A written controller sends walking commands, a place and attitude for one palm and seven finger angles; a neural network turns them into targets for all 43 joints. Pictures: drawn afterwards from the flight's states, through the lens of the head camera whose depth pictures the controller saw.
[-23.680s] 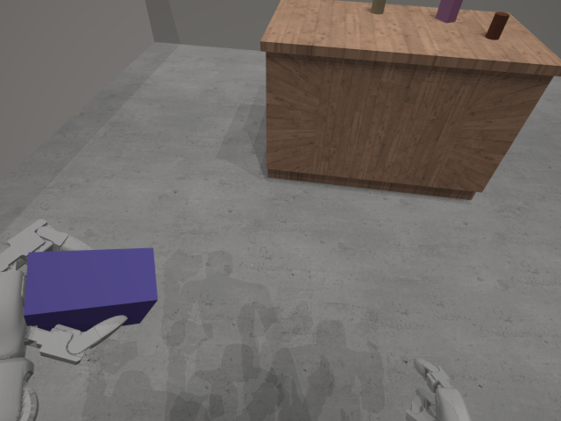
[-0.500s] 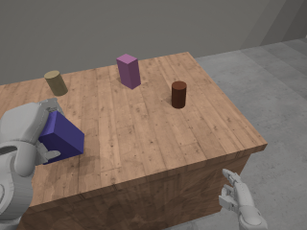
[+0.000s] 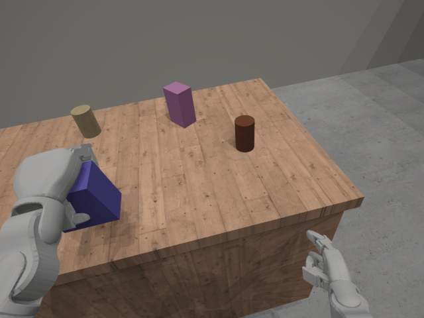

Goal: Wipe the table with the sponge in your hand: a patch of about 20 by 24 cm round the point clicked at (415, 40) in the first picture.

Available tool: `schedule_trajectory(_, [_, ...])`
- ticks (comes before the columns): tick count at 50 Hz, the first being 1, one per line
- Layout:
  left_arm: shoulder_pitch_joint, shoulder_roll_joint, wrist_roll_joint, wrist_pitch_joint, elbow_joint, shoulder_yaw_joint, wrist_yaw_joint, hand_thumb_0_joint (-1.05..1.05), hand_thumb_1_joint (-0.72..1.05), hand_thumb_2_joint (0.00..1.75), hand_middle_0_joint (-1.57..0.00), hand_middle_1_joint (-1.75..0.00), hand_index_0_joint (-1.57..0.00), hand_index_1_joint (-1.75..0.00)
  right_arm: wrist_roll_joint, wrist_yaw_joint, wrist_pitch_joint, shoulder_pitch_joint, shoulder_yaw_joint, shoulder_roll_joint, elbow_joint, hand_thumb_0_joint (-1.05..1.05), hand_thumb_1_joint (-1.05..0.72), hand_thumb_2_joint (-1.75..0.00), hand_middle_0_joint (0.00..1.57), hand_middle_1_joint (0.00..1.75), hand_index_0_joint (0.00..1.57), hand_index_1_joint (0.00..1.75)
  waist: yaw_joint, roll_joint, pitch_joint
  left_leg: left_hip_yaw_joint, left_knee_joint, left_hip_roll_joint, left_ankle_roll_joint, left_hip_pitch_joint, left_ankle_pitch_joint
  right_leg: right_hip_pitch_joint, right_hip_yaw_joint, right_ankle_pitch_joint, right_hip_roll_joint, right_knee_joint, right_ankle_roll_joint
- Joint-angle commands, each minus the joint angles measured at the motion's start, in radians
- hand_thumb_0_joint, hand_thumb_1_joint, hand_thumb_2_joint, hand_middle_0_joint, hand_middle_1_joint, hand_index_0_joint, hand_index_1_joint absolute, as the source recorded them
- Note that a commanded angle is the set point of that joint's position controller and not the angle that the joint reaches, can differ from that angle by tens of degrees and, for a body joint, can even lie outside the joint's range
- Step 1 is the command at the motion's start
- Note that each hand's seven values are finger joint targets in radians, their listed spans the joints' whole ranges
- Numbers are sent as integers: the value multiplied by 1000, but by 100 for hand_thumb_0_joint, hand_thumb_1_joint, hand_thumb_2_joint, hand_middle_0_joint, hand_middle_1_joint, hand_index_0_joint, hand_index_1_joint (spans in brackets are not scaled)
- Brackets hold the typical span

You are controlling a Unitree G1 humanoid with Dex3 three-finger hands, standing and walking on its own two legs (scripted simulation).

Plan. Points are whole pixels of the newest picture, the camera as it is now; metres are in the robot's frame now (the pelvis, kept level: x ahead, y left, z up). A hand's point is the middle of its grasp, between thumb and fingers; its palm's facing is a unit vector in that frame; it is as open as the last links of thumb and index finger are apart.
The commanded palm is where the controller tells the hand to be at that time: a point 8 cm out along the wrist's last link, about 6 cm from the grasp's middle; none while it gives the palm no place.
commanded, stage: turn the palm down, sponge in hand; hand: left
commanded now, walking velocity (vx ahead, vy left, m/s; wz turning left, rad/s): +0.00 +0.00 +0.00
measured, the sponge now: (83, 203) +0.24 +0.29 +0.13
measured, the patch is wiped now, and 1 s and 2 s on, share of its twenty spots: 0.00 0.00 0.00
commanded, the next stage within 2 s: move the sponge above the wiping area in 0.12 s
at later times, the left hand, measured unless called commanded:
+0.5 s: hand (78, 191) +0.24 +0.28 +0.16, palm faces +0.15 -0.05 -0.99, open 9.8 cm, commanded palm +0.20 +0.28 +0.23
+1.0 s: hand (77, 193) +0.25 +0.30 +0.15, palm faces +0.12 -0.05 -0.99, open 9.8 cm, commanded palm +0.21 +0.29 +0.21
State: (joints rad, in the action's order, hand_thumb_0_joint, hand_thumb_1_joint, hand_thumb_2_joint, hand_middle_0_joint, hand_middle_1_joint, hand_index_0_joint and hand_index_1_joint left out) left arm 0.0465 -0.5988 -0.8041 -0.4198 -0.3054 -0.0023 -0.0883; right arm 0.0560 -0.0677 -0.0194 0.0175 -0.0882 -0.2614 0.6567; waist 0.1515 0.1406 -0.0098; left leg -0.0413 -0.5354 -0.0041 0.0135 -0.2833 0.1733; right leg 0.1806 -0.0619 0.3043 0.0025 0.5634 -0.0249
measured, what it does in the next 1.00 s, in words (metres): stands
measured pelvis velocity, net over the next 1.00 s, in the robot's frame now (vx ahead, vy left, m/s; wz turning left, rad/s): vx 0.01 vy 0.01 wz -0.01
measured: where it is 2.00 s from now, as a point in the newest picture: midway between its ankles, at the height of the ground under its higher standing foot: outside the picture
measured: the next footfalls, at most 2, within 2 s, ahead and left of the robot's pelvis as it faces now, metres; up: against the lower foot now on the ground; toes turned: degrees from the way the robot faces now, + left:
none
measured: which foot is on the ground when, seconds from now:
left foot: down 0.00-1.00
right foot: down 0.00-1.00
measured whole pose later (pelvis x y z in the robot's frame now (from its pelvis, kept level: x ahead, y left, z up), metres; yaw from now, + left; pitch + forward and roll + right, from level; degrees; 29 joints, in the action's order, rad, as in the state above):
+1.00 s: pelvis +0.01 +0.01 +0.00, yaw +0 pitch -4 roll +0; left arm 0.07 -0.56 -0.86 -0.41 -0.24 -0.02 -0.07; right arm 0.05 -0.05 -0.02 0.01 -0.08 -0.25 0.67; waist 0.14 0.13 -0.01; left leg -0.03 -0.51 0.00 0.00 -0.27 0.18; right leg 0.17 -0.05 0.30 -0.01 0.53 -0.01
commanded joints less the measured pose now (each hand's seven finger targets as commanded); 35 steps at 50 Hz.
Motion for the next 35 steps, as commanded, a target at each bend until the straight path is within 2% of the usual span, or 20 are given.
schedule_trajectory(1, [-261, -274, -34, 10, -166, 195, 45, 0, 10, 130, -120, -160, -120, -160, -2, -8, -66, 281, 28, -68, -191, 0, -90, -90, 20, 30, 20, 30, 6, -67, -146, -18, 61, 32, -35, 129, -5, 75, 98, -14, -11, -169, -29])
schedule_trajectory(2, [-270, -250, -32, 14, -173, 167, 44, 0, 10, 130, -120, -160, -120, -160, -6, -8, -65, 262, 31, -71, -188, 0, -90, -90, 20, 30, 20, 30, 0, -58, -168, -6, 54, 28, -36, 131, -18, 68, 70, -31, -21, -161, -22])
schedule_trajectory(3, [-260, -268, -34, 18, -166, 186, 47, 0, 10, 130, -120, -160, -120, -160, -8, -5, -66, 249, 33, -71, -183, 0, -90, -90, 20, 30, 20, 30, 3, -72, -178, -7, 53, 29, -36, 135, -37, 62, 71, -46, -22, -159, -19])
schedule_trajectory(6, [-274, -273, -38, 17, -184, 192, 45, 0, 10, 130, -120, -160, -120, -160, -3, -6, -70, 284, 32, -68, -190, 0, -90, -90, 20, 30, 20, 30, 4, -46, -153, -13, 54, 33, -36, 140, -24, 74, 102, -31, -13, -171, -29])
schedule_trajectory(7, [-268, -256, -36, 21, -178, 174, 46, 0, 10, 130, -120, -160, -120, -160, -9, -6, -70, 256, 35, -71, -188, 0, -90, -90, 20, 30, 20, 30, 3, -61, -173, -4, 52, 29, -38, 139, -38, 62, 72, -49, -22, -161, -21])
schedule_trajectory(9, [-250, -252, -30, 20, -150, 172, 45, 0, 10, 130, -120, -160, -120, -160, -12, -5, -66, 244, 39, -76, -180, 0, -90, -90, 20, 30, 20, 30, 1, -75, -149, -2, 54, 29, -39, 136, -43, 69, 73, -57, -23, -172, -16])
schedule_trajectory(10, [-256, -266, -31, 21, -149, 184, 46, 0, 10, 130, -120, -160, -120, -160, -10, -5, -64, 243, 39, -76, -180, 0, -90, -90, 20, 30, 20, 30, 2, -87, -158, -3, 55, 30, -38, 134, -40, 67, 78, -50, -27, -173, -14])
schedule_trajectory(11, [-264, -273, -35, 17, -167, 196, 45, 0, 10, 130, -120, -160, -120, -160, -3, -5, -73, 282, 34, -71, -188, 0, -90, -90, 20, 30, 20, 30, 6, -58, -149, -13, 59, 32, -35, 138, -28, 70, 105, -34, -14, -174, -28])
schedule_trajectory(12, [-256, -235, -30, 20, -160, 162, 46, 0, 10, 130, -120, -160, -120, -160, -8, -6, -70, 256, 37, -71, -186, 0, -90, -90, 20, 30, 20, 30, 2, -62, -156, -3, 60, 27, -36, 134, -31, 66, 71, -41, -23, -167, -19])
schedule_trajectory(14, [-256, -244, -38, 20, -126, 165, 47, 0, 10, 130, -120, -160, -120, -160, -10, -6, -65, 239, 41, -78, -177, 0, -90, -90, 20, 30, 20, 30, -2, -92, -145, 1, 58, 28, -38, 136, -38, 74, 70, -51, -22, -173, -15])
schedule_trajectory(16, [-230, -278, -41, 17, -152, 208, 48, 0, 10, 130, -120, -160, -120, -160, -3, -3, -70, 271, 41, -77, -187, 0, -90, -90, 20, 30, 20, 30, 10, -62, -157, -13, 59, 32, -35, 138, -37, 62, 101, -50, -11, -168, -28])
schedule_trajectory(17, [-238, -234, -37, 20, -156, 163, 47, 0, 10, 130, -120, -160, -120, -160, -7, -4, -68, 252, 39, -74, -188, 0, -90, -90, 20, 30, 20, 30, 2, -65, -169, 1, 58, 29, -38, 136, -46, 55, 71, -63, -23, -161, -18])
schedule_trajectory(20, [-212, -261, -45, 26, -161, 188, 50, 0, 10, 130, -120, -160, -120, -160, -15, 1, -65, 234, 46, -79, -182, 0, -90, -90, 20, 30, 20, 30, 9, -71, -186, -1, 55, 28, -40, 147, -78, 48, 65, -103, -23, -156, -17])
schedule_trajectory(21, [-187, -273, -47, 20, -181, 213, 50, 0, 10, 130, -120, -160, -120, -160, -8, 2, -72, 270, 43, -74, -192, 0, -90, -90, 20, 30, 20, 30, 18, -53, -186, -10, 55, 29, -39, 149, -79, 41, 90, -105, -10, -153, -29])
schedule_trajectory(24, [-195, -233, -43, 24, -166, 173, 52, 0, 10, 130, -120, -160, -120, -160, -14, 6, -66, 230, 45, -75, -182, 0, -90, -90, 20, 30, 20, 30, 1, -73, -163, -5, 62, 23, -39, 142, -77, 56, 52, -103, -19, -156, -15])
schedule_trajectory(26, [-195, -257, -52, 19, -169, 199, 53, 0, 10, 130, -120, -160, -120, -160, -9, 4, -70, 263, 41, -74, -187, 0, -90, -90, 20, 30, 20, 30, 11, -59, -157, -15, 64, 27, -39, 146, -64, 59, 81, -88, -8, -160, -28])
schedule_trajectory(29, [-220, -246, -57, 24, -132, 174, 55, 0, 10, 130, -120, -160, -120, -160, -13, -1, -62, 224, 46, -81, -171, 0, -90, -90, 20, 30, 20, 30, -4, -76, -160, -9, 68, 25, -39, 143, -52, 62, 57, -74, -15, -164, -17])
schedule_trajectory(31, [-261, -231, -65, 23, -146, 157, 53, 0, 10, 130, -120, -160, -120, -160, -5, -4, -70, 265, 40, -69, -180, 0, -90, -90, 20, 30, 20, 30, -4, -40, -148, -15, 73, 29, -38, 154, -30, 75, 74, -56, -3, -165, -28])
schedule_trajectory(32, [-274, -216, -71, 29, -135, 135, 55, 0, 10, 130, -120, -160, -120, -160, -11, -4, -72, 232, 43, -72, -170, 0, -90, -90, 20, 30, 20, 30, -10, -48, -179, -12, 74, 26, -38, 156, -38, 63, 49, -65, -12, -155, -22])
schedule_trajectory(35, [-246, -232, -76, 39, -128, 145, 54, 0, 10, 130, -120, -160, -120, -160, -17, -3, -69, 222, 49, -77, -165, 0, -90, -90, 20, 30, 20, 30, -1, -55, -182, -16, 76, 27, -41, 163, -55, 56, 47, -83, -10, -160, -21])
